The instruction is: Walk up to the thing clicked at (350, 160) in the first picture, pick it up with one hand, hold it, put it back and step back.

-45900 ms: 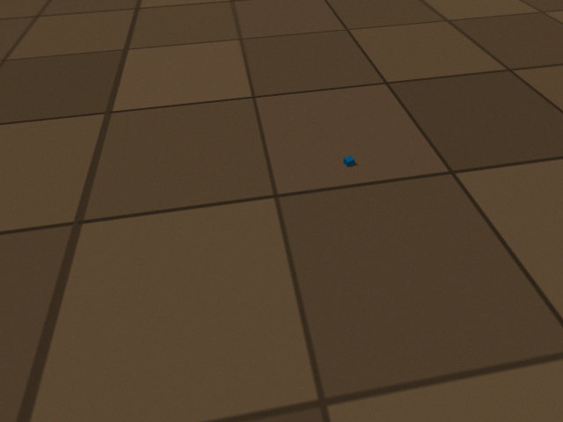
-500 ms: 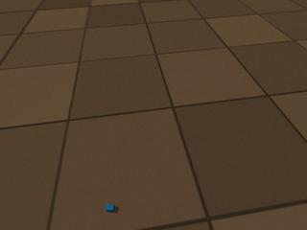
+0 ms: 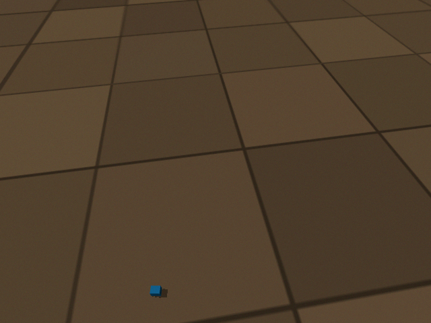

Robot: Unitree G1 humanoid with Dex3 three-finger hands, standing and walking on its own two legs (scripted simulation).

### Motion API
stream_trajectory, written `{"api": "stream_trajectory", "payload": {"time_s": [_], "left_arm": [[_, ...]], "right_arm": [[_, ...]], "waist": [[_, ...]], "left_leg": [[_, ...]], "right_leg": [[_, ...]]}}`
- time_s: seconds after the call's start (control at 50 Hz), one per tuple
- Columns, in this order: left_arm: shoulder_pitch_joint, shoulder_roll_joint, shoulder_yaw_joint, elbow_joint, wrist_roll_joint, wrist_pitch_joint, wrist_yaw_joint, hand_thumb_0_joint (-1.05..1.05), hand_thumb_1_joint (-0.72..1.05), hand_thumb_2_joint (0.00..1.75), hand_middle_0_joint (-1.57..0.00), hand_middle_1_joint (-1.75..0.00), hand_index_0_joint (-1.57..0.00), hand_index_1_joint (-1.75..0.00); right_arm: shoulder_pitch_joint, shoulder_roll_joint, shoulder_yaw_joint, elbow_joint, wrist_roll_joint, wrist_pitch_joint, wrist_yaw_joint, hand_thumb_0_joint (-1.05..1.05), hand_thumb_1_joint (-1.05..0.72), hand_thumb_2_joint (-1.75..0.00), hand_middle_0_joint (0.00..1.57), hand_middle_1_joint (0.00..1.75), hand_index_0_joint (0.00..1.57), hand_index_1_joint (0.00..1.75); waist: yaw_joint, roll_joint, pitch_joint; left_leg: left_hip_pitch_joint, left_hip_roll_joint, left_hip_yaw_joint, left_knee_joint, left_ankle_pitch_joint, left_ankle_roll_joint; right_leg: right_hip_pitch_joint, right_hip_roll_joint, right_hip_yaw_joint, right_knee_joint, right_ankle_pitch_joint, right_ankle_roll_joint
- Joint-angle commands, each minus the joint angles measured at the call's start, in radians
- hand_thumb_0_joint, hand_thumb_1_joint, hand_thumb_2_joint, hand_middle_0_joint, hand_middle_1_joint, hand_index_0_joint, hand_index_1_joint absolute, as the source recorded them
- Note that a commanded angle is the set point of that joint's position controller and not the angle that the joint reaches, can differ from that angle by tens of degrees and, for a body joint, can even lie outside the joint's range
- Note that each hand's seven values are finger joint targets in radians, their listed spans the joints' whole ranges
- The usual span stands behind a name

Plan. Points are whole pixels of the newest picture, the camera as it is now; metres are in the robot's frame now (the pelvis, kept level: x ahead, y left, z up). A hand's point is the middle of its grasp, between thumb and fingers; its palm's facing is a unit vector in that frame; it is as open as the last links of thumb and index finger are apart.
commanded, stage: stand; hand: left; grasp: from above
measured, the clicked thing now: (155, 290) +0.38 +0.30 -0.76
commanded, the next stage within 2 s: step back in 0.14 s
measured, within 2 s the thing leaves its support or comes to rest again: neither
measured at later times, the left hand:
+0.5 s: hand out of the picture +0.09 +0.30 -0.18, palm faces -0.01 -0.93 -0.37, open 7.4 cm
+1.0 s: hand out of the picture -0.04 +0.28 -0.17, palm faces -0.10 -0.91 -0.40, open 7.4 cm
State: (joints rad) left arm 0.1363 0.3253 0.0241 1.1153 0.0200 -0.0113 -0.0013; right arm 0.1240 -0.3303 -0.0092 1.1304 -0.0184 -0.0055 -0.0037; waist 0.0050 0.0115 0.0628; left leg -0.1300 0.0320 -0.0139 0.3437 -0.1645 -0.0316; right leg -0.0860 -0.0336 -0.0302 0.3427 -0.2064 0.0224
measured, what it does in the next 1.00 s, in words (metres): walks backwards: right foot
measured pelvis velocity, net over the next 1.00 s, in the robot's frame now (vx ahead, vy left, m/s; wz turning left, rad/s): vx -0.15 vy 0.02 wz -0.08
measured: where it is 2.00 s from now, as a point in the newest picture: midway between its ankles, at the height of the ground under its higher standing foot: outside the picture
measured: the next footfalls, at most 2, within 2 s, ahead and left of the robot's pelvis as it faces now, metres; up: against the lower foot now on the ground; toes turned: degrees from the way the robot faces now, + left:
right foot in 0.94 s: -0.12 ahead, -0.09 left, +0.00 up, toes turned -3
left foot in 1.34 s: -0.22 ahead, +0.15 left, +0.00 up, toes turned -1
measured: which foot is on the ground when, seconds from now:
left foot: down 0.00-0.98, up 1.00-1.00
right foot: down 0.00-0.48, up 0.50-0.92, down 0.94-1.00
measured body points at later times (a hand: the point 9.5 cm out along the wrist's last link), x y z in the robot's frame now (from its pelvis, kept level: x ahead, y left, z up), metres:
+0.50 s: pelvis -0.05 +0.04 -0.03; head +0.02 +0.05 +0.41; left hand +0.09 +0.35 -0.16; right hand +0.03 -0.29 -0.14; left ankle -0.04 +0.13 -0.75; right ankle -0.01 -0.13 -0.74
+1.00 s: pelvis -0.15 +0.02 -0.03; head -0.10 +0.00 +0.42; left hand -0.04 +0.33 -0.14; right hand -0.05 -0.30 -0.15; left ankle -0.05 +0.13 -0.74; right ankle -0.16 -0.09 -0.75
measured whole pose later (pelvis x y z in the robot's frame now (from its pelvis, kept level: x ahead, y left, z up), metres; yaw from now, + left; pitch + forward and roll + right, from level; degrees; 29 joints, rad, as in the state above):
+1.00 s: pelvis -0.15 +0.02 -0.03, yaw -5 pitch -3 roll -1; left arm 0.19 0.36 0.08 0.88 0.03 0.04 -0.01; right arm 0.10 -0.38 -0.05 0.87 -0.01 0.05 -0.01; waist -0.01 0.04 0.17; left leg -0.44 0.02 0.01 0.72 -0.33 0.01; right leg -0.25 0.04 0.01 0.66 -0.37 -0.03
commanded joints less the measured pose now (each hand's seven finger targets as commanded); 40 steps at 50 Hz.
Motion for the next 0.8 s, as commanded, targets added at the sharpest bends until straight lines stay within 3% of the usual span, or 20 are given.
{"api": "stream_trajectory", "payload": {"time_s": [0.0,0.1,0.12,0.18,0.28,0.34,0.38,0.4,0.42,0.44,0.46,0.48,0.5,0.52,0.54,0.56,0.64,0.68,0.72,0.78], "left_arm": [[-0.032,0.205,0.031,-0.057,-0.008,-0.019,0.016,0.0,0.9,0.9,-0.2,-0.3,-0.2,-0.3],[-0.039,0.209,0.029,-0.059,-0.008,-0.019,0.014,0.0,0.9,0.9,-0.2,-0.3,-0.2,-0.3],[-0.044,0.289,0.077,-0.065,-0.029,-0.007,0.021,0.0,0.9,0.9,-0.2,-0.3,-0.2,-0.3],[-0.03,0.275,0.086,-0.108,-0.033,0.0,0.025,0.0,0.9,0.9,-0.2,-0.3,-0.2,-0.3],[-0.087,0.302,0.098,-0.182,-0.017,0.019,0.024,0.0,0.9,0.9,-0.2,-0.3,-0.2,-0.3],[-0.155,0.33,0.104,-0.244,0.005,0.025,0.026,0.0,0.9,0.9,-0.2,-0.3,-0.2,-0.3],[-0.176,0.317,0.1,-0.261,0.008,0.027,0.027,0.0,0.9,0.9,-0.2,-0.3,-0.2,-0.3],[-0.181,0.307,0.095,-0.27,0.006,0.031,0.028,0.0,0.9,0.9,-0.2,-0.3,-0.2,-0.3],[-0.173,0.292,0.091,-0.281,-0.001,0.036,0.027,0.0,0.9,0.9,-0.2,-0.3,-0.2,-0.3],[-0.146,0.232,0.082,-0.29,-0.016,0.045,0.027,0.0,0.9,0.9,-0.2,-0.3,-0.2,-0.3],[-0.117,0.201,0.077,-0.296,-0.02,0.053,0.033,0.0,0.9,0.9,-0.2,-0.3,-0.2,-0.3],[-0.092,0.218,0.08,-0.287,-0.014,0.058,0.045,0.0,0.9,0.9,-0.2,-0.3,-0.2,-0.3],[-0.097,0.233,0.083,-0.28,-0.012,0.061,0.051,0.0,0.9,0.9,-0.2,-0.3,-0.2,-0.3],[-0.067,0.239,0.082,-0.273,-0.018,0.063,0.051,0.0,0.9,0.9,-0.2,-0.3,-0.2,-0.3],[-0.029,0.236,0.079,-0.265,-0.025,0.062,0.049,0.0,0.9,0.9,-0.2,-0.3,-0.2,-0.3],[-0.001,0.238,0.081,-0.259,-0.025,0.062,0.047,0.0,0.9,0.9,-0.2,-0.3,-0.2,-0.3],[-0.007,0.238,0.088,-0.284,-0.01,0.054,0.041,0.0,0.9,0.9,-0.2,-0.3,-0.2,-0.3],[-0.029,0.236,0.093,-0.306,-0.01,0.05,0.037,0.0,0.9,0.9,-0.2,-0.3,-0.2,-0.3],[-0.017,0.235,0.098,-0.308,-0.008,0.05,0.034,0.0,0.9,0.9,-0.2,-0.3,-0.2,-0.3],[0.03,0.23,0.102,-0.309,-0.006,0.046,0.027,0.0,0.9,0.9,-0.2,-0.3,-0.2,-0.3]], "right_arm": [[-0.029,-0.201,-0.037,-0.054,0.004,-0.023,-0.009,0.0,-0.9,-0.9,0.2,0.3,0.2,0.3],[-0.044,-0.21,-0.035,-0.054,0.004,-0.024,-0.009,0.0,-0.9,-0.9,0.2,0.3,0.2,0.3],[-0.088,-0.27,-0.049,-0.073,0.016,-0.004,-0.002,0.0,-0.9,-0.9,0.2,0.3,0.2,0.3],[-0.038,-0.25,-0.054,-0.1,0.03,0.008,0.001,0.0,-0.9,-0.9,0.2,0.3,0.2,0.3],[-0.029,-0.231,-0.064,-0.15,0.026,0.032,0.003,0.0,-0.9,-0.9,0.2,0.3,0.2,0.3],[0.034,-0.229,-0.076,-0.175,0.016,0.05,0.013,0.0,-0.9,-0.9,0.2,0.3,0.2,0.3],[0.068,-0.23,-0.08,-0.183,0.02,0.046,0.016,0.0,-0.9,-0.9,0.2,0.3,0.2,0.3],[0.086,-0.233,-0.084,-0.183,0.019,0.038,0.015,0.0,-0.9,-0.9,0.2,0.3,0.2,0.3],[0.107,-0.249,-0.088,-0.187,0.011,0.028,0.01,0.0,-0.9,-0.9,0.2,0.3,0.2,0.3],[0.075,-0.312,-0.102,-0.196,-0.009,0.017,0.004,0.0,-0.9,-0.9,0.2,0.3,0.2,0.3],[0.079,-0.369,-0.114,-0.211,-0.017,0.007,0.001,0.0,-0.9,-0.9,0.2,0.3,0.2,0.3],[0.085,-0.411,-0.124,-0.224,-0.007,0.005,-0.001,0.0,-0.9,-0.9,0.2,0.3,0.2,0.3],[0.05,-0.38,-0.122,-0.233,-0.008,0.005,-0.009,0.0,-0.9,-0.9,0.2,0.3,0.2,0.3],[-0.005,-0.338,-0.112,-0.247,-0.005,0.005,-0.018,0.0,-0.9,-0.9,0.2,0.3,0.2,0.3],[-0.034,-0.303,-0.107,-0.264,-0.015,0.006,-0.025,0.0,-0.9,-0.9,0.2,0.3,0.2,0.3],[-0.043,-0.283,-0.102,-0.276,-0.014,0.007,-0.03,0.0,-0.9,-0.9,0.2,0.3,0.2,0.3],[0.031,-0.26,-0.107,-0.294,-0.006,0.007,-0.037,0.0,-0.9,-0.9,0.2,0.3,0.2,0.3],[0.068,-0.268,-0.109,-0.293,-0.004,0.007,-0.037,0.0,-0.9,-0.9,0.2,0.3,0.2,0.3],[0.063,-0.282,-0.112,-0.31,-0.006,0.01,-0.035,0.0,-0.9,-0.9,0.2,0.3,0.2,0.3],[0.047,-0.295,-0.114,-0.331,-0.007,0.01,-0.031,0.0,-0.9,-0.9,0.2,0.3,0.2,0.3]], "waist": [[-0.005,-0.006,-0.084],[-0.002,-0.005,-0.08],[-0.002,-0.024,0.039],[-0.018,-0.028,-0.09],[-0.02,-0.112,-0.129],[-0.042,-0.226,-0.107],[-0.049,-0.219,-0.095],[-0.051,-0.207,-0.097],[-0.058,-0.126,-0.105],[-0.032,0.091,-0.095],[-0.023,0.17,-0.085],[-0.047,0.181,-0.141],[-0.04,0.149,-0.14],[-0.006,0.127,-0.15],[0.018,0.126,-0.148],[0.03,0.15,-0.136],[-0.024,0.09,-0.135],[-0.051,0.103,-0.115],[-0.057,0.103,-0.113],[-0.046,0.108,-0.13]], "left_leg": [[0.048,0.098,-0.071,-0.035,0.172,0.046],[0.04,0.098,-0.068,-0.039,0.165,0.044],[-0.053,0.086,-0.087,0.058,0.293,0.067],[-0.036,0.077,-0.059,0.155,0.342,0.079],[-0.083,-0.019,0.0,0.35,0.124,0.065],[-0.11,-0.075,-0.016,0.547,-0.315,0.076],[-0.139,-0.057,-0.026,0.483,-0.295,0.081],[-0.129,-0.045,-0.012,0.358,-0.187,0.08],[-0.128,0.011,-0.051,0.185,0.094,0.085],[-0.099,0.156,-0.266,0.084,0.354,0.128],[-0.001,0.257,-0.418,0.043,0.572,0.176],[-0.009,0.305,-0.471,0.045,0.601,0.212],[-0.013,0.293,-0.444,0.035,0.546,0.192],[0.038,0.247,-0.343,0.069,0.533,0.183],[0.072,0.182,-0.253,0.098,0.522,0.139],[0.062,0.175,-0.217,0.099,0.486,0.147],[0.141,0.211,-0.207,0.13,0.516,0.241],[0.15,0.217,-0.213,0.131,0.505,0.247],[0.116,0.247,-0.237,0.119,0.455,0.282],[0.096,0.25,-0.234,0.111,0.351,0.272]], "right_leg": [[-0.009,-0.1,0.076,-0.056,0.15,-0.03],[-0.012,-0.099,0.076,-0.058,0.144,-0.03],[-0.107,-0.083,0.088,0.02,0.274,-0.042],[-0.062,-0.1,0.09,0.082,0.35,-0.086],[-0.13,-0.206,0.178,0.068,0.343,-0.188],[-0.243,-0.308,0.244,0.061,0.296,-0.269],[-0.222,-0.274,0.197,0.129,0.314,-0.239],[-0.201,-0.239,0.174,0.183,0.289,-0.2],[-0.168,-0.17,0.124,0.291,0.222,-0.136],[-0.254,-0.004,0.06,0.479,0.051,-0.079],[-0.398,0.133,0.109,0.594,-0.388,-0.06],[-0.386,0.148,0.223,0.702,-0.464,-0.059],[-0.39,0.143,0.261,0.758,-0.439,-0.062],[-0.413,0.13,0.269,0.81,-0.38,-0.063],[-0.437,0.121,0.265,0.803,-0.312,-0.056],[-0.431,0.117,0.243,0.806,-0.276,-0.049],[-0.427,0.109,0.202,0.771,-0.292,-0.004],[-0.42,0.1,0.191,0.687,-0.302,0.0],[-0.382,0.092,0.174,0.654,-0.314,0.0],[-0.34,0.076,0.142,0.57,-0.299,-0.012]]}}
